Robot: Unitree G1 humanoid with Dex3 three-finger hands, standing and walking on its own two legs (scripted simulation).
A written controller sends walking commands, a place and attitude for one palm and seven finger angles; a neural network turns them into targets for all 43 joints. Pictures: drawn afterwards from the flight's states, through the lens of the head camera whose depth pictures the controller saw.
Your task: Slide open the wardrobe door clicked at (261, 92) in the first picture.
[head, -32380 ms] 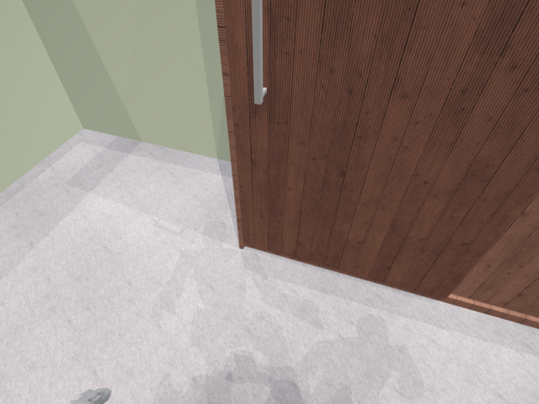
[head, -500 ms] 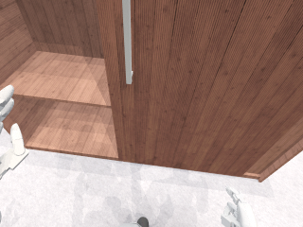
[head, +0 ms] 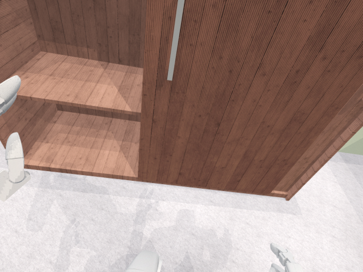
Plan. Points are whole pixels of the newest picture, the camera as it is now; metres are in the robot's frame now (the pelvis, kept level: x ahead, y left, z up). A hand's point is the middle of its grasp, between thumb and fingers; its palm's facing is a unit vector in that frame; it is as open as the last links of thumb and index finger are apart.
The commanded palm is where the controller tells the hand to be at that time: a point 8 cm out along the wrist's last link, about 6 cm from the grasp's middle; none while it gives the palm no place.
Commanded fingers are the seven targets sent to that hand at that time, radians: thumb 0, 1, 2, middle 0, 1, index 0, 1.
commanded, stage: stop stepping back and stand still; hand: left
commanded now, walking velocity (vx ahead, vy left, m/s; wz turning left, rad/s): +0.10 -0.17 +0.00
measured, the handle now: (175, 37) +0.76 +0.14 +0.20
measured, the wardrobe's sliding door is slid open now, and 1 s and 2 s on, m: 0.69 0.69 0.69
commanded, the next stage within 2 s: let the arm hang, fingers relaxed in 1.24 s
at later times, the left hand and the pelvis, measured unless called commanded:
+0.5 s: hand out of the picture +0.07 +0.35 +0.22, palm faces +0.55 -0.67 -0.49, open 7.4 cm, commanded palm +0.02 +0.37 +0.21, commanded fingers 0.00 0.90 0.90 -0.20 -0.30 -0.20 -0.30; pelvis -0.10 +0.06 +0.02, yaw +3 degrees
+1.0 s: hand out of the picture +0.12 +0.39 +0.20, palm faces +0.49 -0.69 -0.53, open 7.4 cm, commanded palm +0.08 +0.41 +0.21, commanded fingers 0.00 0.90 0.90 -0.20 -0.30 -0.20 -0.30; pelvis -0.05 +0.11 +0.02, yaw +2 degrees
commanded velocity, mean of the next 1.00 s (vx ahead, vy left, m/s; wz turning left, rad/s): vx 0.10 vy -0.06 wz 0.00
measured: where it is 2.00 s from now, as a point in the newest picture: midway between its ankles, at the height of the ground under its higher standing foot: outside the picture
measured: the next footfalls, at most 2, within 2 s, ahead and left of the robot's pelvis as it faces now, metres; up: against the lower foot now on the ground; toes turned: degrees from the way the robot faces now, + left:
left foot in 0.10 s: +0.05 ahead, +0.16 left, +0.00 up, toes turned +3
right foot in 0.42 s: -0.12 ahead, -0.05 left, +0.00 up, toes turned +1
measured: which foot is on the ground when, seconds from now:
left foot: up 0.00-0.08, down 0.10-0.38, up 0.40-0.62, down 0.64-1.00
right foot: down 0.00-0.08, up 0.10-0.40, down 0.42-0.64, up 0.66-0.78, down 0.80-1.00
